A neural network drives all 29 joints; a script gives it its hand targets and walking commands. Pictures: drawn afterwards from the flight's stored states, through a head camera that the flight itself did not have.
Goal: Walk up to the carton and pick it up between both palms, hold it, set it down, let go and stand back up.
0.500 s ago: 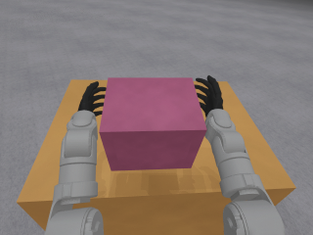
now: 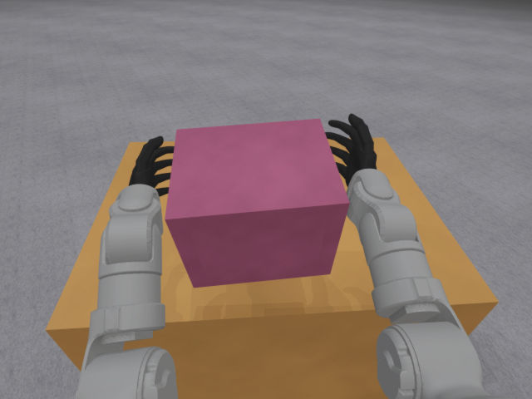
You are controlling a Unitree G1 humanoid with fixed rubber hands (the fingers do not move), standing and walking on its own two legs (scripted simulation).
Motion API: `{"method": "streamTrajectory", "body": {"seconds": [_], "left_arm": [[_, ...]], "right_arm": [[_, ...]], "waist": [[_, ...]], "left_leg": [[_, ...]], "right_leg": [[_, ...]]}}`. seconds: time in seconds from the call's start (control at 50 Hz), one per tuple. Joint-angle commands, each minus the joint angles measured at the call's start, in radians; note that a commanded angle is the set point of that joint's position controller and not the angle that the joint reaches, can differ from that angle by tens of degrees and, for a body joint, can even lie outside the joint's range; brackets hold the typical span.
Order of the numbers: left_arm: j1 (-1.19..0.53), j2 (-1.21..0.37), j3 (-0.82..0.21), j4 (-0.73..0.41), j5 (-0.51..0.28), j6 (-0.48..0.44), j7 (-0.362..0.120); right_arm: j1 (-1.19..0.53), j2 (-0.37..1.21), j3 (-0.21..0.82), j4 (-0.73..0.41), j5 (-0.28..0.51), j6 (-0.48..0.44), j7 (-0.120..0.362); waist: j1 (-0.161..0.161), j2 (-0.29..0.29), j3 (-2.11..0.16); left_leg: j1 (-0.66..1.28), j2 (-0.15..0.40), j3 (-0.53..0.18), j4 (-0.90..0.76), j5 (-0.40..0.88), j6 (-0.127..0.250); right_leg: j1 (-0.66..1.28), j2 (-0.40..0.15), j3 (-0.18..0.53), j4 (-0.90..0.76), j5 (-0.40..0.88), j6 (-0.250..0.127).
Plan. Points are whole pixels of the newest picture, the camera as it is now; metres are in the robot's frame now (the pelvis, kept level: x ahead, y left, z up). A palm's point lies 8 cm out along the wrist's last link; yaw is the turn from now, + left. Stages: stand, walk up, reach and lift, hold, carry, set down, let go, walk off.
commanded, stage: hold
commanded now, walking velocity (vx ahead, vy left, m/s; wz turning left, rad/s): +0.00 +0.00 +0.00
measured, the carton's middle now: (256, 204) +0.37 +0.01 +0.14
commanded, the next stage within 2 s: none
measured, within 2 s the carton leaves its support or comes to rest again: neither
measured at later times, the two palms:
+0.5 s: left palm (154, 179) +0.40 +0.16 +0.17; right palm (353, 175) +0.40 -0.14 +0.18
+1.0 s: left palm (148, 185) +0.37 +0.16 +0.18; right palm (357, 167) +0.39 -0.14 +0.20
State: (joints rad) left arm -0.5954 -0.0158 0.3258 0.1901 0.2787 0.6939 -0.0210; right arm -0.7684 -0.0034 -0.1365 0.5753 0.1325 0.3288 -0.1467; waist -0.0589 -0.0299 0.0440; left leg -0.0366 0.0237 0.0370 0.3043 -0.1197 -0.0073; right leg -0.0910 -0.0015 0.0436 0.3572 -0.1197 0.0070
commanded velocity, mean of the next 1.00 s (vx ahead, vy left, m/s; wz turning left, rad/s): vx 0.00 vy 0.00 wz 0.00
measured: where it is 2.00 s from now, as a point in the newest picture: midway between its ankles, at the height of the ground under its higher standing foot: outside the picture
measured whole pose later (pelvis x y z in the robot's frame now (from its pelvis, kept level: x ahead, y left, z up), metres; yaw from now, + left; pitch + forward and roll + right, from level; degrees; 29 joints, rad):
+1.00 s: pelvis +0.01 +0.00 +0.00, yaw +0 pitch -8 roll +1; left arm -0.60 -0.02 0.31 0.22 0.29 0.67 -0.01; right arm -0.77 -0.01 -0.15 0.62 0.12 0.29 -0.13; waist -0.06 -0.03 0.03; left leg -0.03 0.02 0.04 0.30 -0.13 -0.01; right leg -0.09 0.00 0.04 0.36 -0.12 0.01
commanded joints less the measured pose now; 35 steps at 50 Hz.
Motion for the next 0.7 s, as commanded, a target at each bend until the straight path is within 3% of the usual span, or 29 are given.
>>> {"method": "streamTrajectory", "body": {"seconds": [0.0,0.02,0.04,0.06,0.1,0.14,0.18,0.22,0.26,0.28,0.3,0.32,0.34,0.36,0.38,0.4,0.42,0.44,0.46,0.48,0.5,0.52,0.54,0.56,0.6,0.62,0.64,0.68], "left_arm": [[-0.922,-0.435,-0.399,-0.061,-0.106,-0.161,-0.144],[-0.946,-0.433,-0.394,-0.026,-0.099,-0.165,-0.141],[-0.944,-0.439,-0.410,-0.043,-0.127,-0.173,-0.140],[-0.934,-0.444,-0.413,-0.044,-0.117,-0.177,-0.133],[-0.914,-0.448,-0.394,0.001,-0.108,-0.177,-0.130],[-0.899,-0.446,-0.362,0.038,-0.090,-0.172,-0.139],[-0.860,-0.465,-0.405,-0.049,-0.119,-0.184,-0.136],[-0.791,-0.465,-0.396,-0.058,-0.102,-0.164,-0.141],[-0.753,-0.476,-0.447,-0.138,-0.126,-0.165,-0.140],[-0.750,-0.462,-0.455,-0.184,-0.130,-0.171,-0.135],[-0.728,-0.468,-0.479,-0.240,-0.137,-0.168,-0.129],[-0.739,-0.462,-0.498,-0.294,-0.149,-0.174,-0.129],[-0.724,-0.480,-0.537,-0.350,-0.168,-0.169,-0.130],[-0.715,-0.485,-0.572,-0.432,-0.202,-0.174,-0.122],[-0.643,-0.488,-0.590,-0.425,-0.205,-0.161,-0.117],[-0.668,-0.494,-0.628,-0.493,-0.228,-0.160,-0.109],[-0.662,-0.477,-0.619,-0.496,-0.222,-0.151,-0.111],[-0.637,-0.467,-0.633,-0.558,-0.228,-0.151,-0.107],[-0.606,-0.459,-0.623,-0.505,-0.218,-0.129,-0.103],[-0.563,-0.433,-0.574,-0.432,-0.179,-0.106,-0.107],[-0.560,-0.425,-0.552,-0.397,-0.159,-0.089,-0.119],[-0.543,-0.428,-0.569,-0.436,-0.166,-0.076,-0.120],[-0.573,-0.421,-0.546,-0.409,-0.162,-0.078,-0.127],[-0.585,-0.434,-0.534,-0.387,-0.165,-0.071,-0.127],[-0.625,-0.438,-0.537,-0.385,-0.168,-0.072,-0.136],[-0.641,-0.466,-0.533,-0.356,-0.175,-0.073,-0.138],[-0.691,-0.446,-0.539,-0.356,-0.177,-0.082,-0.134],[-0.757,-0.449,-0.502,-0.268,-0.154,-0.088,-0.134]], "right_arm": [[-0.628,0.511,0.261,-0.080,-0.068,-0.105,0.192],[-0.640,0.508,0.219,-0.035,-0.081,-0.110,0.197],[-0.657,0.544,0.249,-0.052,-0.077,-0.114,0.198],[-0.655,0.536,0.248,-0.061,-0.082,-0.125,0.197],[-0.665,0.529,0.242,-0.034,-0.078,-0.130,0.199],[-0.678,0.540,0.235,-0.036,-0.081,-0.138,0.200],[-0.664,0.553,0.284,-0.094,-0.064,-0.149,0.182],[-0.599,0.540,0.319,-0.073,-0.036,-0.135,0.162],[-0.564,0.537,0.381,-0.143,0.017,-0.136,0.144],[-0.588,0.546,0.424,-0.204,0.040,-0.138,0.136],[-0.549,0.542,0.471,-0.230,0.065,-0.130,0.125],[-0.536,0.534,0.489,-0.274,0.093,-0.126,0.111],[-0.525,0.538,0.517,-0.344,0.110,-0.126,0.100],[-0.526,0.542,0.564,-0.449,0.157,-0.131,0.091],[-0.526,0.537,0.592,-0.508,0.174,-0.121,0.077],[-0.540,0.528,0.600,-0.570,0.194,-0.127,0.069],[-0.509,0.516,0.596,-0.550,0.190,-0.114,0.063],[-0.508,0.514,0.619,-0.641,0.204,-0.117,0.058],[-0.485,0.470,0.599,-0.621,0.204,-0.096,0.054],[-0.479,0.437,0.582,-0.569,0.192,-0.076,0.049],[-0.521,0.414,0.565,-0.592,0.194,-0.068,0.048],[-0.486,0.399,0.575,-0.592,0.195,-0.063,0.049],[-0.486,0.401,0.556,-0.556,0.178,-0.053,0.053],[-0.503,0.428,0.567,-0.537,0.188,-0.042,0.054],[-0.524,0.443,0.545,-0.530,0.183,-0.038,0.064],[-0.561,0.459,0.540,-0.541,0.167,-0.046,0.070],[-0.563,0.451,0.515,-0.506,0.150,-0.040,0.071],[-0.601,0.473,0.478,-0.403,0.112,-0.040,0.091]], "waist": [[-0.030,0.055,-0.438],[-0.042,0.053,-0.414],[-0.029,0.018,-0.435],[-0.038,0.031,-0.459],[-0.011,0.013,-0.385],[-0.008,0.000,-0.364],[-0.015,-0.013,-0.423],[-0.018,0.001,-0.399],[-0.027,0.029,-0.478],[-0.016,0.022,-0.520],[-0.030,0.041,-0.542],[-0.025,0.045,-0.577],[-0.047,0.051,-0.634],[-0.044,0.077,-0.686],[-0.037,0.075,-0.660],[-0.042,0.097,-0.706],[-0.042,0.123,-0.688],[-0.026,0.100,-0.715],[-0.042,0.098,-0.625],[-0.019,0.084,-0.558],[-0.019,0.034,-0.551],[-0.034,0.049,-0.552],[-0.029,0.036,-0.515],[-0.003,0.027,-0.493],[-0.016,0.045,-0.496],[-0.010,0.019,-0.503],[-0.016,0.044,-0.489],[-0.004,0.035,-0.429]], "left_leg": [[-0.130,-0.024,0.019,-0.140,-0.264,0.059],[-0.099,-0.031,0.024,-0.132,-0.244,0.051],[-0.074,-0.047,0.037,-0.121,-0.210,0.045],[-0.039,-0.048,0.029,-0.110,-0.192,0.045],[-0.040,-0.050,0.031,-0.121,-0.190,0.045],[-0.057,-0.059,0.039,-0.124,-0.193,0.051],[-0.008,-0.061,0.048,-0.095,-0.066,0.036],[0.043,-0.062,0.044,-0.082,0.005,0.026],[0.108,-0.065,0.037,-0.045,0.139,-0.001],[0.104,-0.074,0.039,-0.027,0.190,0.001],[0.127,-0.080,0.026,-0.009,0.260,-0.014],[0.141,-0.089,0.025,0.009,0.295,-0.027],[0.161,-0.094,0.017,0.028,0.383,-0.036],[0.185,-0.101,0.011,0.055,0.452,-0.048],[0.167,-0.105,0.002,0.067,0.513,-0.046],[0.195,-0.102,-0.005,0.085,0.538,-0.053],[0.210,-0.096,-0.004,0.087,0.532,-0.057],[0.229,-0.096,-0.003,0.097,0.557,-0.057],[0.219,-0.085,-0.017,0.094,0.548,-0.060],[0.178,-0.095,-0.006,0.067,0.454,-0.052],[0.178,-0.088,-0.004,0.046,0.407,-0.038],[0.195,-0.087,-0.006,0.046,0.439,-0.046],[0.182,-0.083,-0.004,0.028,0.359,-0.039],[0.158,-0.083,0.005,0.028,0.335,-0.027],[0.162,-0.085,0.003,0.013,0.281,-0.026],[0.159,-0.075,-0.001,0.013,0.261,-0.019],[0.138,-0.078,0.001,0.004,0.211,-0.022],[0.074,-0.071,0.006,-0.038,0.065,-0.007]], "right_leg": [[0.158,0.063,-0.124,-0.066,-0.178,0.019],[0.102,0.052,-0.112,-0.085,-0.188,0.011],[0.084,0.040,-0.106,-0.103,-0.201,0.014],[0.077,0.041,-0.112,-0.102,-0.175,0.012],[0.037,0.034,-0.101,-0.122,-0.225,0.011],[0.068,0.027,-0.099,-0.122,-0.227,0.021],[0.103,0.030,-0.108,-0.118,-0.100,0.025],[0.134,0.036,-0.115,-0.121,0.004,0.029],[0.179,0.050,-0.121,-0.107,0.152,0.024],[0.226,0.047,-0.106,-0.096,0.238,0.033],[0.264,0.052,-0.116,-0.073,0.340,0.038],[0.298,0.058,-0.116,-0.062,0.387,0.046],[0.341,0.059,-0.117,-0.045,0.511,0.050],[0.354,0.063,-0.111,-0.025,0.586,0.058],[0.359,0.065,-0.102,-0.018,0.653,0.063],[0.336,0.070,-0.106,-0.007,0.654,0.063],[0.323,0.068,-0.103,-0.017,0.626,0.056],[0.323,0.077,-0.106,-0.016,0.652,0.054],[0.285,0.076,-0.108,-0.019,0.630,0.053],[0.307,0.066,-0.106,-0.042,0.559,0.053],[0.308,0.066,-0.109,-0.060,0.511,0.055],[0.301,0.071,-0.116,-0.058,0.490,0.054],[0.280,0.070,-0.126,-0.071,0.384,0.048],[0.272,0.065,-0.108,-0.070,0.396,0.048],[0.223,0.060,-0.109,-0.079,0.313,0.041],[0.207,0.061,-0.108,-0.079,0.285,0.041],[0.185,0.060,-0.109,-0.086,0.221,0.033],[0.126,0.054,-0.115,-0.107,0.037,0.025]]}}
